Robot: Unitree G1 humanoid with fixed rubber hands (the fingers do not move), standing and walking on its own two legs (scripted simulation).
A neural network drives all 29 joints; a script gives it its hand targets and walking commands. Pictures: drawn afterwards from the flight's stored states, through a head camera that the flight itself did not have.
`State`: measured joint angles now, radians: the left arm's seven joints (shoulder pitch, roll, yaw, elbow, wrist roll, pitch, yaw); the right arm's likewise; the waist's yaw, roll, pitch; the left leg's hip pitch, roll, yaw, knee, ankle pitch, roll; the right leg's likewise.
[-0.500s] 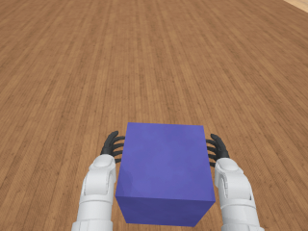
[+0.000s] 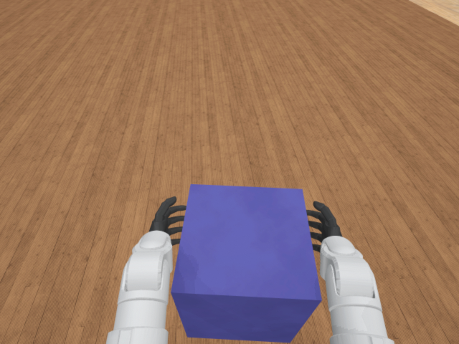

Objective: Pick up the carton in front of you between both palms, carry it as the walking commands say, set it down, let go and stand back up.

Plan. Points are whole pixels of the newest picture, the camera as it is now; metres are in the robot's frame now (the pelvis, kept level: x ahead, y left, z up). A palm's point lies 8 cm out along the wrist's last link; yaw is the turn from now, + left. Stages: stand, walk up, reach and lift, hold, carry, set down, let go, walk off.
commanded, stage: carry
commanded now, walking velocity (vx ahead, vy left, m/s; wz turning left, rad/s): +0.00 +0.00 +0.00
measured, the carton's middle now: (242, 266) +0.28 +0.00 -0.04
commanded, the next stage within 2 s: hold in 0.30 s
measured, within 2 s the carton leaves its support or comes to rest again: neither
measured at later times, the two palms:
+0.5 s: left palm (146, 253) +0.25 +0.17 +0.05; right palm (322, 251) +0.27 -0.13 +0.04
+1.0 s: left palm (148, 260) +0.27 +0.18 -0.01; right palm (302, 247) +0.31 -0.12 -0.02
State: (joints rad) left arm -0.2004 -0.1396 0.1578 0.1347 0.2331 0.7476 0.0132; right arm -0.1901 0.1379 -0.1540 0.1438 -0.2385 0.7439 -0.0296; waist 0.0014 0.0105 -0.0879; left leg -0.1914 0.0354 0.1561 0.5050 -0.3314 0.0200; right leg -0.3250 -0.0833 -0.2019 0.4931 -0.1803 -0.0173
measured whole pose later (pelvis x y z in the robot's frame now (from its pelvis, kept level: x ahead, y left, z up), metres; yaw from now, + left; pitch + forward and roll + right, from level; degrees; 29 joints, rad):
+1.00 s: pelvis -0.06 -0.03 -0.02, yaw +9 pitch +0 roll +0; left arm -0.66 -0.15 0.56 0.67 0.48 0.41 -0.08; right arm -0.61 0.21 -0.55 0.58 -0.48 0.46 0.00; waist 0.00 0.03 0.12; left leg -0.43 -0.05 -0.10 0.75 -0.32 0.00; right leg -0.48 0.05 0.05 0.68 -0.21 -0.01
